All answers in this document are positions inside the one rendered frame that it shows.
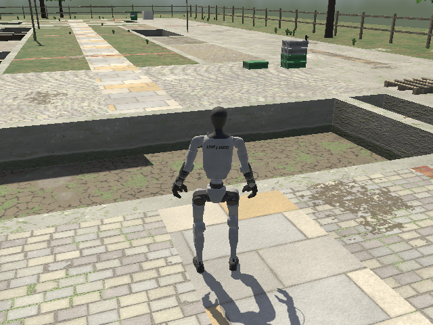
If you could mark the robot left upper arm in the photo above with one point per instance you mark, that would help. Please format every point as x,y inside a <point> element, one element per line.
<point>192,152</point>

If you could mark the robot right upper arm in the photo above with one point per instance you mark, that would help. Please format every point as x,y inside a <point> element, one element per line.
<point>242,154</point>

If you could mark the left robot hand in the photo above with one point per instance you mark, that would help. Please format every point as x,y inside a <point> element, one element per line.
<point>178,188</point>

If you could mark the right robot hand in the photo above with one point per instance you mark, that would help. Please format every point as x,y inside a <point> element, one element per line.
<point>248,188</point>

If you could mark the left robot thigh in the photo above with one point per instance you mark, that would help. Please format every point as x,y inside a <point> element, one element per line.
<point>198,203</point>

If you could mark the robot right forearm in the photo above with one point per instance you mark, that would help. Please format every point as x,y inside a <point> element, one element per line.
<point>249,177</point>

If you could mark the right robot foot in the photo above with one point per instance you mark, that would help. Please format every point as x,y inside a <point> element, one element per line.
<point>233,265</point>

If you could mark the robot left forearm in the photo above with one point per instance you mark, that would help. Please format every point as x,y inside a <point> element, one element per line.
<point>181,176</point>

